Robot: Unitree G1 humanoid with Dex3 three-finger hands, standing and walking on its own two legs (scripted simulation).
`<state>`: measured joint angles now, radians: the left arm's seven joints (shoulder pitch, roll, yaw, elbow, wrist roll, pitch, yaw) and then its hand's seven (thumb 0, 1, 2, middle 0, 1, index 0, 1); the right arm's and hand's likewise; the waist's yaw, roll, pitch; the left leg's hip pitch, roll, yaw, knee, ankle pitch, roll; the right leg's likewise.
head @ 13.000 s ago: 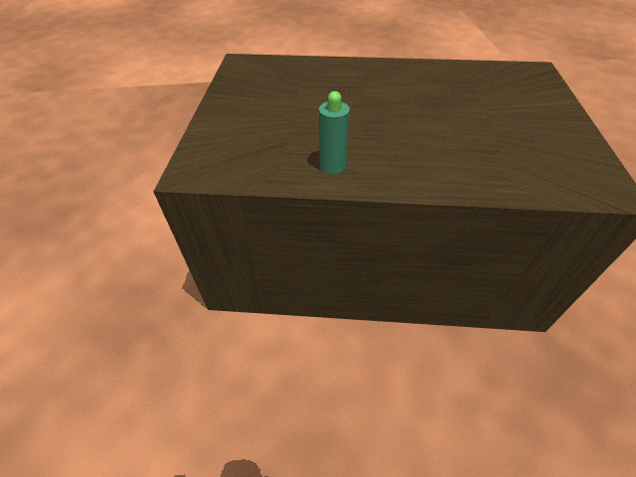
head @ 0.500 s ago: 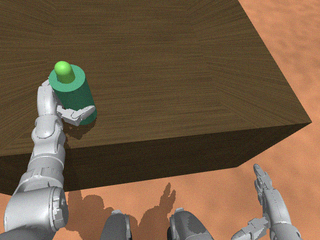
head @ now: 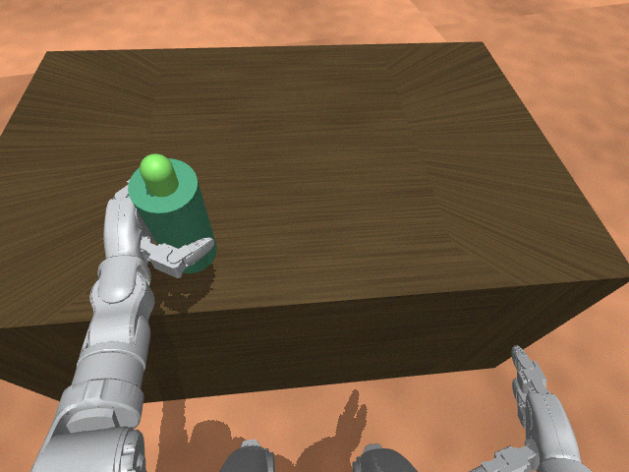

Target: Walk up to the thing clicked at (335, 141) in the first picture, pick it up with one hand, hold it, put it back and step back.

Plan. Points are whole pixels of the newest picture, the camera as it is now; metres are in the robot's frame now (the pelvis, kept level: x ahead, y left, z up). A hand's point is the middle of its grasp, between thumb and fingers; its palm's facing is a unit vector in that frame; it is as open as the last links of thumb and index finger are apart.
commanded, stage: lift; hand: left
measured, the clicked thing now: (176, 214) +0.41 +0.17 +0.09
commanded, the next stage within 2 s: hold in 0.88 s
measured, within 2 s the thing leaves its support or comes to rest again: neither
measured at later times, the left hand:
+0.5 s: hand (161, 251) +0.35 +0.17 +0.11, palm faces +0.11 -0.99 -0.03, open 10.4 cm
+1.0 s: hand (149, 261) +0.32 +0.17 +0.13, palm faces +0.12 -0.99 -0.03, open 10.4 cm
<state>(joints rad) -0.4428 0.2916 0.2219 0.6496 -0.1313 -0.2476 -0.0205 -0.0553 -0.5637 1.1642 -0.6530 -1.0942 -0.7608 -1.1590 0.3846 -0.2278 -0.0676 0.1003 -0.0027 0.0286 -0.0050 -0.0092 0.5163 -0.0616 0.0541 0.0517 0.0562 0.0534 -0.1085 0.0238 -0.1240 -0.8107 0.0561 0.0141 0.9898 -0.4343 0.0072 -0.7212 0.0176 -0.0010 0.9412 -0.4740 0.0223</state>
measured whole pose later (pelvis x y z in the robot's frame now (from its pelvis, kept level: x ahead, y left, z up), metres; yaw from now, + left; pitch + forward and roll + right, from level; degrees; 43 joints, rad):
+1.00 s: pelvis -0.01 +0.00 +0.04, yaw +1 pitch +2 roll -1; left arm -0.13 0.22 0.14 0.18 -0.18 0.03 0.01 -0.05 -0.56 1.16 -0.64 -1.10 -0.75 -1.17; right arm 0.30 -0.21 -0.06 0.45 0.04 -0.11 -0.10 -0.01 0.53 -0.06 0.05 0.05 0.05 0.05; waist -0.03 0.03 -0.05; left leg -0.45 0.03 0.03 0.73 -0.31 0.00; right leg -0.38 0.00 0.01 0.71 -0.37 0.02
